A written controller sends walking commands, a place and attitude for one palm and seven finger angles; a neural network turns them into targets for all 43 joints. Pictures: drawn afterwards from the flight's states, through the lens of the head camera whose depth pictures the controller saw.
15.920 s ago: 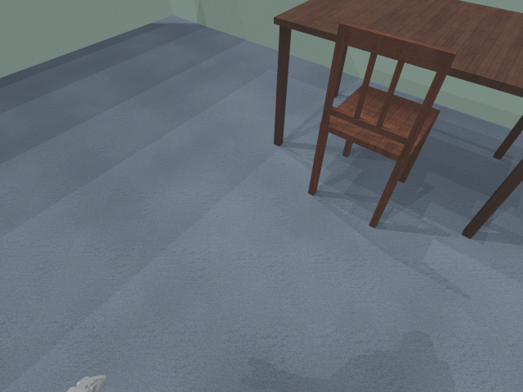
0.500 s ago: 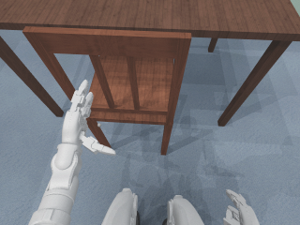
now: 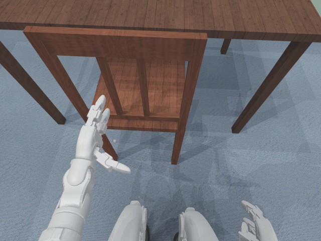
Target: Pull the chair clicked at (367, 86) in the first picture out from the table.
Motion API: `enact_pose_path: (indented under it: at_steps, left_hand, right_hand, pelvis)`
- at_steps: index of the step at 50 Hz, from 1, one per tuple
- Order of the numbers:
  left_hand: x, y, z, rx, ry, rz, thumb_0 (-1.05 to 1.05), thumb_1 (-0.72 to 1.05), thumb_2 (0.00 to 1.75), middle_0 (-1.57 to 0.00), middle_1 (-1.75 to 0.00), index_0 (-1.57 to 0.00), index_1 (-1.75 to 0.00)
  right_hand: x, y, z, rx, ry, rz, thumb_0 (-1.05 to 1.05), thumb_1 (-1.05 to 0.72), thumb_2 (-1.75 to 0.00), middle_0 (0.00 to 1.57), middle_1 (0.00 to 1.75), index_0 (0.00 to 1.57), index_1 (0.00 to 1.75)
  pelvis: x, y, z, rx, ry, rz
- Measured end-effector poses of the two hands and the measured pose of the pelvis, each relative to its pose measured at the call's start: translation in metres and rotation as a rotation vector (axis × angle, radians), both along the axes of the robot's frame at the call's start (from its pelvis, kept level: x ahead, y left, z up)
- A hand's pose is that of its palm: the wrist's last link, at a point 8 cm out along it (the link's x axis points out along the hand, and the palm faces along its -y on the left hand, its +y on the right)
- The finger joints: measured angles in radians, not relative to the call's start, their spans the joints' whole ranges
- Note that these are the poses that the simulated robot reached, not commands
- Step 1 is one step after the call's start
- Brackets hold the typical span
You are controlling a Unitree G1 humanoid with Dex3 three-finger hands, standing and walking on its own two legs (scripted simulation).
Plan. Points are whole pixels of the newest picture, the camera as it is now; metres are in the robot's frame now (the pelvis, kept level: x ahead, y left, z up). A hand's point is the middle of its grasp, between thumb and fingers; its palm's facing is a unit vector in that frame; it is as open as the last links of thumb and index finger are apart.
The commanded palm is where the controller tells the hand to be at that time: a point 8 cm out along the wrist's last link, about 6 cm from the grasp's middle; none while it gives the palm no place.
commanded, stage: aim the fingers beside a spindle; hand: left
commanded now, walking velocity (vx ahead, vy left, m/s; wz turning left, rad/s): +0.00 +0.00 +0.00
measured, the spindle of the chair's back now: (111, 89) +0.51 +0.16 +0.01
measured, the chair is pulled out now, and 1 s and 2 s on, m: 0.00 0.00 0.00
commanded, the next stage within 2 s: push the fingers through the gap in 1.20 s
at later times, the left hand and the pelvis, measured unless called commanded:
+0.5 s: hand (107, 128) +0.37 +0.14 +0.04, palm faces -0.01 -1.00 -0.08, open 16.9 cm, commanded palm +0.34 +0.20 +0.02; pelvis +0.00 +0.00 +0.00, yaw +0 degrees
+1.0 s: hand (110, 138) +0.36 +0.14 +0.01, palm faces -0.04 -1.00 -0.01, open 16.9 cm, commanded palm +0.34 +0.20 +0.03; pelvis +0.00 +0.00 +0.00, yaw +0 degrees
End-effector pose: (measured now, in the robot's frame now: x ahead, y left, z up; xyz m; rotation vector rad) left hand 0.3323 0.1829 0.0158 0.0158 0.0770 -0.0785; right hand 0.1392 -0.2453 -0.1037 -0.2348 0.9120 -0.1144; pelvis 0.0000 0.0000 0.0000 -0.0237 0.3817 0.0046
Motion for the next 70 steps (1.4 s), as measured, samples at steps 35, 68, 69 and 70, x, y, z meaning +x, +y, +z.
enact_pose_path:
  at_steps: [35,68,69,70]
  left_hand:
    - [-0.001,0.013,0.005,0.010,-0.019,0.047,-0.01,-0.50,0.30,-0.06,-0.08,-0.06,-0.08]
    - [0.002,-0.005,0.004,0.010,-0.027,0.034,-0.01,-0.50,0.30,-0.07,-0.08,-0.06,-0.08]
    - [0.002,-0.002,0.010,0.017,-0.067,0.052,-0.01,-0.50,0.30,-0.07,-0.08,-0.06,-0.08]
    - [0.004,0.001,0.016,0.027,-0.105,0.067,-0.01,-0.50,0.30,-0.07,-0.08,-0.06,-0.08]
  right_hand:
    - [-0.002,-0.006,0.000,-0.003,0.014,-0.011,0.01,-0.90,-0.90,0.21,0.30,0.20,0.30]
    - [-0.001,-0.002,0.001,0.008,-0.001,-0.010,0.01,-0.90,-0.90,0.21,0.30,0.20,0.30]
    - [-0.001,-0.002,0.000,0.008,-0.002,-0.006,0.01,-0.90,-0.90,0.21,0.30,0.20,0.30]
    - [-0.001,-0.002,-0.001,0.007,0.001,0.001,0.01,-0.90,-0.90,0.21,0.30,0.20,0.30]
  pelvis:
    - [0.003,-0.004,0.002,0.003,-0.001,-0.004]
    - [0.002,-0.002,0.001,0.004,0.001,-0.008]
    - [0.001,-0.002,0.000,0.005,-0.001,-0.008]
    - [0.001,-0.003,-0.001,0.006,-0.001,-0.008]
